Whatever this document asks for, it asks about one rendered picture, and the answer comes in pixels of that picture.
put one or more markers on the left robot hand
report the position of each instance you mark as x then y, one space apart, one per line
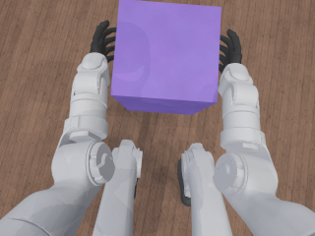
100 41

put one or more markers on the robot right forearm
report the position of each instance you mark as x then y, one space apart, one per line
241 128

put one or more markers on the right robot upper arm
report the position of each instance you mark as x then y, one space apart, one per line
249 183

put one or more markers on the right robot hand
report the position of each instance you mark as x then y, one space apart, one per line
233 50

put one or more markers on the left robot upper arm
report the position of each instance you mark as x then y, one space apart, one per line
79 171

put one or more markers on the robot right thigh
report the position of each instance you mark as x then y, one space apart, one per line
208 212

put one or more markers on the carton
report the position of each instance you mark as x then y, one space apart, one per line
166 56

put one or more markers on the left robot shin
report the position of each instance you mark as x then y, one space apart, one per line
124 143

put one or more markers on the robot left forearm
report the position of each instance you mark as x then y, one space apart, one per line
88 103

